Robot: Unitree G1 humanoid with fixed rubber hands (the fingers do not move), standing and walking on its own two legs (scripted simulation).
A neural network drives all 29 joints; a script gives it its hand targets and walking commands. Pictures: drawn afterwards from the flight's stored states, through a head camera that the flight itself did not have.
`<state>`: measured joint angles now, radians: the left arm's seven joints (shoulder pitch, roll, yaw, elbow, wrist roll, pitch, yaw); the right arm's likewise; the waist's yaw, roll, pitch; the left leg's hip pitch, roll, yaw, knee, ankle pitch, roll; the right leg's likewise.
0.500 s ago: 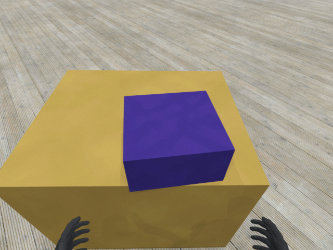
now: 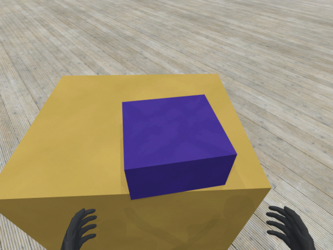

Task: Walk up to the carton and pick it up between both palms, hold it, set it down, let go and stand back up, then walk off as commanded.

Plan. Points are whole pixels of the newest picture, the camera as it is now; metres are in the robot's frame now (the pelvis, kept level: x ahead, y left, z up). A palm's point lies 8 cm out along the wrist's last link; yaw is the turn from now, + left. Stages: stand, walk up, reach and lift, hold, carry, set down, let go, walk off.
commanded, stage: reach and lift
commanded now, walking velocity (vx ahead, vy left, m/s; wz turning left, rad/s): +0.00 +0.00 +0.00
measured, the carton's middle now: (171, 141) +0.49 -0.02 -0.03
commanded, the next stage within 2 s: none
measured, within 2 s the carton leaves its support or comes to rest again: neither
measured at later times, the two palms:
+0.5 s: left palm (78, 229) +0.20 +0.21 +0.00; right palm (294, 222) +0.19 -0.27 +0.02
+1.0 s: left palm (83, 183) +0.29 +0.21 +0.04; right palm (289, 185) +0.26 -0.29 +0.05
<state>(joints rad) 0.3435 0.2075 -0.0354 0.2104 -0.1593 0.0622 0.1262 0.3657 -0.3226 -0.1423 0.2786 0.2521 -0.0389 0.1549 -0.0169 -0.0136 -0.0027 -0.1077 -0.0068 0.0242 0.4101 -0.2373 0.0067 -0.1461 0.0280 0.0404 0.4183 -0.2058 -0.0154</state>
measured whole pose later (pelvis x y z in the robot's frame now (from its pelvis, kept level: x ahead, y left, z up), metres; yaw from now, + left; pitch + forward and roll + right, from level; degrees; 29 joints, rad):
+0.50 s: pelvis +0.02 -0.01 +0.00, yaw +2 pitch -5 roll +0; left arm 0.30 0.27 -0.08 0.21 -0.24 -0.07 0.10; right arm 0.35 -0.32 -0.08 0.19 0.32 -0.09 0.08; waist -0.03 -0.02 0.00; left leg -0.08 0.00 -0.02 0.44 -0.27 -0.01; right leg -0.10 0.04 0.00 0.43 -0.25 -0.03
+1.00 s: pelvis +0.01 -0.02 +0.00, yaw +1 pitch -1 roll +0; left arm -0.06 0.30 0.00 0.31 -0.31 0.12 0.06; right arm 0.02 -0.37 -0.10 0.30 0.36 0.03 0.07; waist -0.04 0.00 -0.02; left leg -0.16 0.01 0.00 0.40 -0.24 -0.01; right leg -0.19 0.04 0.01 0.41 -0.21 -0.03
